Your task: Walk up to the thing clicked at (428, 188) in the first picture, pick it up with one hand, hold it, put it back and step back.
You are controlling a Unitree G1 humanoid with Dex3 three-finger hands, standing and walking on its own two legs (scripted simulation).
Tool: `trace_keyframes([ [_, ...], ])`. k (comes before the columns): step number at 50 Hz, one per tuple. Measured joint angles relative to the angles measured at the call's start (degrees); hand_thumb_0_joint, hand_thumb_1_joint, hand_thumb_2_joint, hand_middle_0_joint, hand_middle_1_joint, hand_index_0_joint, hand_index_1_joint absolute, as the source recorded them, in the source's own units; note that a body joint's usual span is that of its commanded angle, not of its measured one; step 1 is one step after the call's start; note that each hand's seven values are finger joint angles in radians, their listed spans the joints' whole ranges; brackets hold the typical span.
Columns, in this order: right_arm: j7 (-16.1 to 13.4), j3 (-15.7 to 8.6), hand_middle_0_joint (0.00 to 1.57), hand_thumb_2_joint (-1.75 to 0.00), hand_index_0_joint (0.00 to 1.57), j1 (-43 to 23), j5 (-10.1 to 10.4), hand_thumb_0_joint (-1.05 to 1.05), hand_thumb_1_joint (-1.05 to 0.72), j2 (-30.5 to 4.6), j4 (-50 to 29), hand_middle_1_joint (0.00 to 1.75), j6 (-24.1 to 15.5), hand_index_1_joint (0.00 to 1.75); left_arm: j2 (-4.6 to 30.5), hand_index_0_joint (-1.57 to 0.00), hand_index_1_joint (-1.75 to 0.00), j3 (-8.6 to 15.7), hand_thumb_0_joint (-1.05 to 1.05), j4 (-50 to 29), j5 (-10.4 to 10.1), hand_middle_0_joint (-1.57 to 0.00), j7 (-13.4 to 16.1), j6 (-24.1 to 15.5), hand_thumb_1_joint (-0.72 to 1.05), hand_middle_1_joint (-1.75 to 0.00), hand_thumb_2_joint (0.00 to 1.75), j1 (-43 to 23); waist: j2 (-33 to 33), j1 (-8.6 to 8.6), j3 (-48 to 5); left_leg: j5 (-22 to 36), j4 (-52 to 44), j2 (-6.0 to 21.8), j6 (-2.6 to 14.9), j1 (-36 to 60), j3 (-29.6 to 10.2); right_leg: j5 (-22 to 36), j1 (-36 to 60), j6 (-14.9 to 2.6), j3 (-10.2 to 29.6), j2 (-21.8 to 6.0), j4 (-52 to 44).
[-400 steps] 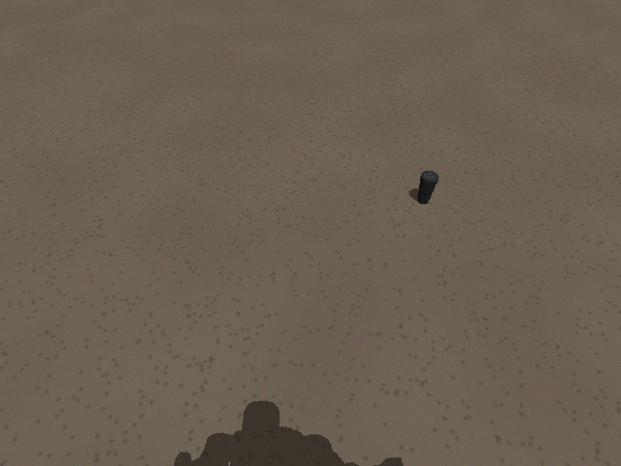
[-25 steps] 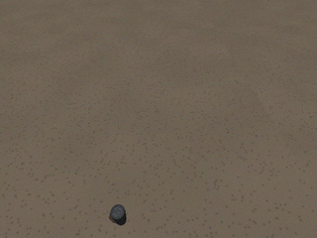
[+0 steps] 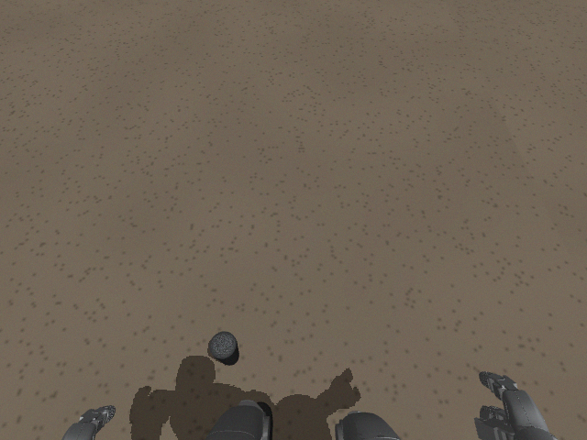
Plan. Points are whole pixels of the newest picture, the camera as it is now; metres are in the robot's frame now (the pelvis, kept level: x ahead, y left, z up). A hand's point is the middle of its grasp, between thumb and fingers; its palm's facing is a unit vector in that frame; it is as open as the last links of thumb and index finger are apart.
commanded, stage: walk up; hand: left
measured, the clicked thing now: (227, 351) +0.39 +0.24 -0.68
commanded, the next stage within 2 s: none
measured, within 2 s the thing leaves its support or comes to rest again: neither
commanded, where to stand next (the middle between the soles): +0.05 +0.01 m, yaw +1 degrees
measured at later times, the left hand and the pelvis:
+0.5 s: hand out of the picture -0.05 +0.28 -0.11, palm faces +0.09 -0.90 -0.42, open 7.4 cm; pelvis -0.04 -0.01 +0.02, yaw +5 degrees
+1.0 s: hand out of the picture +0.07 +0.26 -0.14, palm faces +0.02 -0.90 -0.43, open 7.4 cm; pelvis -0.03 -0.01 -0.01, yaw +3 degrees
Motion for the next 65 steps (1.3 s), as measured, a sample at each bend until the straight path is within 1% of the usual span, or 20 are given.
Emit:
trace_keyframes([
  [5, 0.7, -0.4, 0.2, -0.9, 0.21, -1.3, -0.1, 0.0, -0.9, -1.6, -2.7, 0.3, 0.9, 0.3, -0.4, -0.2, -0.3, 1.0, 0.0, -0.4, 1.7, -0.2, -0.9, -0.6, 0.91, -0.3, 0.9, 2.1, 2.5, 0.57, -2.0, -0.8, 5.5, 2.3, -1.75, -5.2, 0.1, 4.6, 5.8, -0.88, -3.1, -0.6, -17.4],
  [6, 0.6, -0.7, 0.2, -0.9, 0.21, -1.3, 0.1, 0.0, -0.9, -2.0, -2.6, 0.3, 1.2, 0.3, -0.8, -0.2, -0.3, 1.2, 0.0, -0.3, 2.4, -0.2, -1.0, -0.7, 0.91, -0.3, 0.9, 2.7, 3.9, 0.18, -1.9, -4.3, 7.8, 2.3, -1.4, -6.5, -1.6, 4.6, 5.5, -1.36, -4.0, 0.2, -17.0],
  [8, 0.0, -1.2, 0.2, -0.9, 0.21, 0.1, 0.3, 0.0, -0.9, -2.0, -2.1, 0.3, 1.8, 0.3, -0.8, -0.2, -0.3, 1.1, 0.0, -0.5, 3.3, -0.2, -1.4, -0.6, 0.91, -0.3, 0.9, 4.2, 3.0, 0.65, -2.5, -16.4, 17.3, -2.4, -1.25, -8.9, -6.0, 5.2, 4.2, -2.06, -3.8, -1.0, -15.6],
  [9, -0.1, -1.3, 0.2, -0.9, 0.2, 1.0, 0.3, 0.0, -0.9, -2.3, -1.6, 0.3, 2.1, 0.3, -0.9, -0.2, -0.3, 1.1, 0.01, -0.5, 3.4, -0.2, -1.3, -0.7, 0.91, -0.3, 0.9, 4.9, 2.6, 1.1, -2.7, -18.7, 23.5, -4.8, -1.3, -9.8, -7.9, 6.0, 4.0, -2.18, -3.4, -1.5, -16.1],
  [12, 0.0, -1.8, 0.2, -0.9, 0.2, 4.4, 0.9, 0.0, -0.9, -3.4, -0.2, 0.3, 1.5, 0.3, -1.7, -0.2, -0.3, 1.4, 0.01, 0.3, 3.9, -0.21, -0.9, -1.1, 0.9, -0.3, 0.9, 6.2, 3.4, 0.99, -3.0, -16.7, 34.0, -7.6, -1.48, -9.2, -10.4, 9.2, 4.8, -2.14, -4.1, -2.2, -20.4],
  [17, 2.5, -1.7, 0.2, -0.9, 0.2, 13.6, -0.1, 0.0, -0.9, -4.2, 4.3, 0.3, 0.4, 0.3, -1.2, -0.2, -0.3, 2.1, 0.01, -1.7, 4.5, -0.21, -2.2, -4.2, 0.9, -0.3, 0.9, 10.4, 3.0, 1.27, -6.4, -15.7, 25.6, -5.0, -1.84, 0.2, -7.0, 11.5, 8.6, -3.23, -6.6, -3.5, -27.4],
  [23, 4.1, -1.7, 0.2, -0.9, 0.2, 17.5, -0.8, 0.01, -0.9, -4.7, 5.9, 0.3, -1.2, 0.3, 1.4, -0.2, -0.3, 2.5, 0.01, -2.7, 3.8, -0.21, -3.5, -5.2, 0.9, -0.3, 0.9, 15.8, 1.4, 1.82, -7.6, -18.2, 10.2, -1.5, -1.52, 5.6, -3.5, 13.7, 12.9, -2.29, -8.2, -4.9, -32.9],
  [27, 4.1, -2.1, 0.2, -0.9, 0.2, 18.0, -0.4, 0.01, -0.9, -4.7, 3.9, 0.3, -4.1, 0.3, 3.6, -0.2, -0.3, 2.4, 0.01, -1.9, 3.9, -0.21, -4.2, -3.5, 0.9, -0.3, 0.9, 17.8, 0.1, 1.45, -8.5, -11.0, -2.2, -0.5, -0.12, 9.8, -0.5, 11.0, 12.5, -1.89, -8.5, -5.4, -29.5],
  [28, 3.6, -2.3, 0.2, -0.9, 0.2, 18.0, -0.6, 0.01, -0.9, -4.5, 3.3, 0.3, -4.9, 0.3, 4.1, -0.2, -0.3, 2.4, 0.01, -1.6, 3.8, -0.21, -4.1, -2.9, 0.9, -0.3, 0.9, 17.9, -1.0, 1.33, -8.5, -8.1, -2.3, -1.3, -0.08, 10.0, 0.1, 8.2, 11.2, -2.51, -7.4, -6.0, -25.7],
  [30, 2.6, -2.1, 0.2, -0.9, 0.2, 18.0, -1.0, 0.0, -0.9, -3.9, 2.2, 0.3, -5.9, 0.3, 4.3, -0.2, -0.3, 2.4, 0.01, -0.1, 3.5, -0.2, -3.6, -1.7, 0.9, -0.3, 0.9, 17.3, -2.5, 0.77, -9.0, -9.4, 0.5, -2.0, 0.21, 9.4, 0.9, 4.5, 6.9, -2.7, -3.2, -4.4, -15.4],
  [33, 2.0, -0.8, 0.2, -0.9, 0.2, 18.2, -0.5, 0.0, -0.9, -2.9, 1.4, 0.3, -6.2, 0.3, 4.3, -0.2, -0.3, 1.6, 0.01, 1.2, 2.8, -0.2, -3.4, -1.7, 0.91, -0.3, 0.9, 15.7, -3.7, -0.31, -9.3, -10.3, -0.2, -1.8, 0.72, 11.2, 0.9, 5.3, 1.4, -2.31, -0.1, -2.1, -6.0],
  [39, 1.0, 0.8, 0.2, -0.9, 0.21, 16.3, -0.2, 0.0, -0.9, -2.0, 1.0, 0.3, -5.2, 0.3, 2.9, -0.2, -0.3, 0.7, 0.01, 1.3, 1.2, -0.2, -3.0, -2.5, 0.91, -0.3, 0.9, 11.2, -3.2, -1.01, -7.4, -11.0, -0.3, 0.1, -0.42, 13.3, 0.7, 9.2, -1.9, -0.55, -0.7, -3.3, -11.9],
  [44, 0.7, 0.7, 0.2, -0.9, 0.21, 11.9, 0.8, 0.0, -0.9, -2.2, -0.5, 0.3, -1.2, 0.3, 1.3, -0.2, -0.3, -0.2, 0.01, 0.5, 0.8, -0.2, -1.6, -2.7, 0.91, -0.3, 0.9, 6.8, -0.4, -1.22, -4.5, -14.4, 6.6, 1.5, -1.51, 9.5, 0.4, 17.8, 1.6, -0.36, -3.8, -3.3, -23.0],
  [46, 0.5, 0.3, 0.2, -0.9, 0.21, 9.3, 1.6, 0.0, -0.9, -2.7, -0.6, 0.3, 0.2, 0.3, 0.6, -0.2, -0.3, -0.1, 0.01, 0.2, 1.4, -0.2, -1.2, -3.1, 0.91, -0.3, 0.9, 5.1, 1.7, -1.17, -3.1, -16.6, 12.9, 1.9, -1.04, 6.1, -0.9, 18.0, 0.8, 0.24, -4.5, -2.3, -22.7],
  [49, -0.2, -0.4, 0.2, -0.9, 0.2, 6.2, 2.0, 0.0, -0.9, -2.9, -0.8, 0.3, 1.9, 0.3, -0.2, -0.2, -0.3, -0.8, 0.01, -1.2, 2.0, -0.21, -0.8, -3.4, 0.91, -0.3, 0.9, 2.6, 2.8, -0.79, -0.8, -24.1, 29.2, -2.7, 0.05, 0.1, -5.1, 18.0, -1.5, -0.23, -4.0, -2.9, -21.1],
  [52, 0.0, -0.7, 0.2, -0.9, 0.2, 5.9, 2.0, 0.0, -0.9, -3.3, -0.4, 0.3, 1.4, 0.3, -0.7, -0.2, -0.3, -1.0, 0.01, -1.9, 2.7, -0.21, -0.1, -3.5, 0.9, -0.3, 0.9, 1.1, 3.8, -0.31, -0.8, -22.1, 35.9, -4.3, -0.21, -1.8, -6.7, 19.6, -2.9, -0.38, -3.6, -3.3, -22.2],
  [57, 1.6, -0.3, 0.2, -0.9, 0.2, 10.3, 0.7, 0.0, -0.9, -3.0, 3.6, 0.3, -0.1, 0.3, -0.3, -0.2, -0.3, -0.4, 0.01, -2.0, 4.2, -0.21, -0.8, -3.1, 0.9, -0.3, 0.9, 1.6, 3.0, -0.2, -5.2, -25.2, 14.0, -1.7, -0.71, 7.0, -2.4, 19.4, -4.2, -0.68, -4.2, -4.8, -22.0],
  [59, 1.8, -0.4, 0.2, -0.9, 0.2, 12.0, -0.4, 0.0, -0.9, -2.2, 5.7, 0.3, -0.7, 0.3, 0.6, -0.2, -0.3, -0.1, 0.01, -1.3, 3.6, -0.21, -1.1, -2.6, 0.9, -0.3, 0.9, 2.1, 0.6, 0.09, -5.9, -17.9, 7.0, -2.9, -0.12, 10.2, -0.5, 17.3, -4.5, -0.2, -2.8, -6.1, -20.1],
  [62, 2.2, 0.0, 0.2, -0.9, 0.2, 14.4, -1.3, 0.0, -0.9, -1.8, 7.7, 0.3, -1.0, 0.3, 0.7, -0.2, -0.3, 0.3, 0.01, 2.1, 2.8, -0.21, -0.9, -1.9, 0.9, -0.3, 0.9, 4.4, 0.6, -1.26, -8.1, -16.9, 5.7, -2.2, 0.72, 11.2, -0.7, 8.5, -4.1, -0.48, -0.1, -3.0, -16.5],
  [65, 2.0, 0.6, 0.2, -0.9, 0.21, 15.5, -1.4, 0.0, -0.9, -0.9, 8.9, 0.3, -2.2, 0.3, 1.9, -0.2, -0.3, 0.6, 0.01, 4.7, 2.1, -0.2, -1.4, -2.4, 0.91, -0.3, 0.9, 6.0, -0.4, -1.88, -8.3, -15.3, 2.5, -1.3, 0.14, 13.0, -0.7, 9.3, -1.5, -0.77, 0.4, -1.6, -17.4],
])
